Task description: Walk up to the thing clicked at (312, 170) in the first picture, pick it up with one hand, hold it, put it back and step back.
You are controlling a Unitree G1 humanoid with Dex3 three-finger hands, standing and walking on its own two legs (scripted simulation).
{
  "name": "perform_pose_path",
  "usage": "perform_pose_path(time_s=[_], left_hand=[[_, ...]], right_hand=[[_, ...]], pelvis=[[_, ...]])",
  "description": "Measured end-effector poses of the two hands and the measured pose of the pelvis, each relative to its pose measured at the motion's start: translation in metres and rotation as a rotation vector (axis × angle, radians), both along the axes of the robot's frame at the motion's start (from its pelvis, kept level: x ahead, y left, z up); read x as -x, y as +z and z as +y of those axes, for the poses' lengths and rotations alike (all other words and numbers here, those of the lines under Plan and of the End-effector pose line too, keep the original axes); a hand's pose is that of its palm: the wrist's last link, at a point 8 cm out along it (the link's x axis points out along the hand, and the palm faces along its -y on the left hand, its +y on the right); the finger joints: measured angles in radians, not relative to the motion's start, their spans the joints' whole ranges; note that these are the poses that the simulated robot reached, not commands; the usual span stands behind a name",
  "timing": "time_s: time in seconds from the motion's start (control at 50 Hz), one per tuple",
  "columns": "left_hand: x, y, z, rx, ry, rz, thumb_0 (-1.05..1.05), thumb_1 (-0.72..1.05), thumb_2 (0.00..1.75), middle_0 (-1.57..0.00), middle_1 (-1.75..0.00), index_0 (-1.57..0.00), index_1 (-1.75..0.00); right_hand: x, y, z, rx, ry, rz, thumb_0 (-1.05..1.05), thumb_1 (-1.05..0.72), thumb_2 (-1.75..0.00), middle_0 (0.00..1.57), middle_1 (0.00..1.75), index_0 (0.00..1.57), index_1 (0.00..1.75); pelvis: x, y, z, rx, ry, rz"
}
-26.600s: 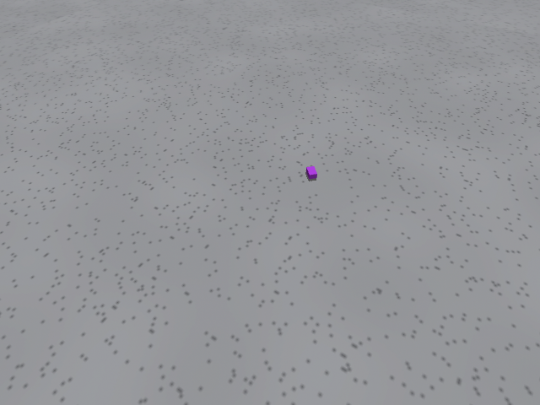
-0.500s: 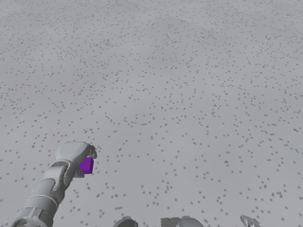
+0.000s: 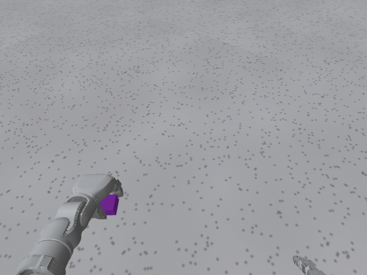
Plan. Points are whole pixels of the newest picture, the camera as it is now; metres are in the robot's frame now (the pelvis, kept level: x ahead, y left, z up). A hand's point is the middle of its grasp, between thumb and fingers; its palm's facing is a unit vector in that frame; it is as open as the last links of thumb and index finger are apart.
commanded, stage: hold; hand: left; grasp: from above
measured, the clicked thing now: (104, 204) +0.32 +0.23 -0.09
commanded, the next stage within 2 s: crouch in 1.56 s
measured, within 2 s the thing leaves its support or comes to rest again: neither
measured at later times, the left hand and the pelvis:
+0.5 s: hand (98, 206) +0.29 +0.22 -0.03, palm faces -0.46 -0.01 -0.89, open 7.4 cm; pelvis +0.00 +0.00 +0.01, yaw +0 degrees
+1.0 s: hand (98, 206) +0.29 +0.21 -0.01, palm faces -0.46 -0.01 -0.89, open 7.4 cm; pelvis +0.00 -0.01 +0.02, yaw +0 degrees
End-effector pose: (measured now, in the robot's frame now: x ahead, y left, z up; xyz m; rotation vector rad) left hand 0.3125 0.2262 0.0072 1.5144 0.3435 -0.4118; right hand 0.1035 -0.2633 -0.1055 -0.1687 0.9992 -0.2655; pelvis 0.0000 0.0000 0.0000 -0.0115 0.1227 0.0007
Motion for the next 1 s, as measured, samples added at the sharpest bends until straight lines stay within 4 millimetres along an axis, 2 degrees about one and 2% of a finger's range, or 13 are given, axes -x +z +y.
perform_pose_path(time_s=[0.6, 1.0], left_hand=[[0.017, 0.026, -0.01, 0.006, -0.021, -0.002, 0.01, 0.37, 0.2, -0.98, -0.17, -0.97, -0.17], [0.021, 0.04, -0.015, 0.012, -0.023, -0.008, 0.01, 0.37, 0.21, -0.99, -0.16, -0.98, -0.17]], right_hand=[[-0.015, 0.014, 0.004, -0.019, 0.022, -0.055, 0.01, -0.9, -0.9, 0.2, 0.3, 0.2, 0.3], [-0.025, 0.021, 0.003, -0.027, 0.028, -0.072, 0.01, -0.9, -0.9, 0.2, 0.3, 0.2, 0.3]], pelvis=[[0.006, 0.012, -0.003, -0.009, -0.005, -0.067], [0.005, 0.019, -0.007, -0.013, -0.006, -0.101]])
